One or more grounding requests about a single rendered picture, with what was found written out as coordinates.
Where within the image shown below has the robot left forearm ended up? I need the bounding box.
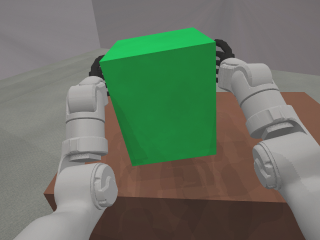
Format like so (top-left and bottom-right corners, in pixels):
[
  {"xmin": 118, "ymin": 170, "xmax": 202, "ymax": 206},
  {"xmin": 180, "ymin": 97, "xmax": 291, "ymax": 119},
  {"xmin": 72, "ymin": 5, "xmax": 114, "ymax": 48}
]
[{"xmin": 54, "ymin": 76, "xmax": 109, "ymax": 203}]

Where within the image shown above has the robot right upper arm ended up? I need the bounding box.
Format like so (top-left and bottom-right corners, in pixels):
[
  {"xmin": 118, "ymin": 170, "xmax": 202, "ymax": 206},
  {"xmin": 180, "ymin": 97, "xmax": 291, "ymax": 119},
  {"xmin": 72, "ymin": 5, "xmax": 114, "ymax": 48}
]
[{"xmin": 252, "ymin": 131, "xmax": 320, "ymax": 240}]

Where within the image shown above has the robot right forearm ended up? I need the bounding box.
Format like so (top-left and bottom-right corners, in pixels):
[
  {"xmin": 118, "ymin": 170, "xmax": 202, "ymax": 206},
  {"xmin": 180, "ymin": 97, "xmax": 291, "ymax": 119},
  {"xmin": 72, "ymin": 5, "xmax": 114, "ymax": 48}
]
[{"xmin": 218, "ymin": 58, "xmax": 320, "ymax": 150}]

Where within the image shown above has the robot left upper arm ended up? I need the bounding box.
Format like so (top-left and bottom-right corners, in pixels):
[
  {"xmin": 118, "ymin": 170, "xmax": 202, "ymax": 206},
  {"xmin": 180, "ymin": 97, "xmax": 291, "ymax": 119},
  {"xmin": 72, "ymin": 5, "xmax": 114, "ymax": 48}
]
[{"xmin": 13, "ymin": 162, "xmax": 118, "ymax": 240}]

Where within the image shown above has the robot left hand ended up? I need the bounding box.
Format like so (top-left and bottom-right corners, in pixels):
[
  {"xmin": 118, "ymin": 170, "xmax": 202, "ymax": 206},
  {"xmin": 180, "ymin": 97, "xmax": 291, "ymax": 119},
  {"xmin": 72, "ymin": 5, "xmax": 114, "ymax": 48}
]
[{"xmin": 89, "ymin": 55, "xmax": 110, "ymax": 96}]

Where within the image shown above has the pedestal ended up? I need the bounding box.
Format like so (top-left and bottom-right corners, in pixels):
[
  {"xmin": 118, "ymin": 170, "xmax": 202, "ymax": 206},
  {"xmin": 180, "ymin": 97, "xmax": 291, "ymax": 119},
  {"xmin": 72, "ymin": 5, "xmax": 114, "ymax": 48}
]
[{"xmin": 43, "ymin": 92, "xmax": 320, "ymax": 240}]

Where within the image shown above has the robot right hand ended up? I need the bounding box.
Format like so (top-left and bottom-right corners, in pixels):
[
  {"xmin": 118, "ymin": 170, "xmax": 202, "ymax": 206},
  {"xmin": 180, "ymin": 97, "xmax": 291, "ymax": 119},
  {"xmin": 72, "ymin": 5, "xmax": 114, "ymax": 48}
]
[{"xmin": 214, "ymin": 39, "xmax": 235, "ymax": 83}]

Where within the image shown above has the carton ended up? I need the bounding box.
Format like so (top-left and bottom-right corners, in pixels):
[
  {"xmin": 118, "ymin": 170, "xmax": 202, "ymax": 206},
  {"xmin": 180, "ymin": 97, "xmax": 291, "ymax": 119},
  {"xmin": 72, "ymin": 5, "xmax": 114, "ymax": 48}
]
[{"xmin": 99, "ymin": 27, "xmax": 217, "ymax": 166}]

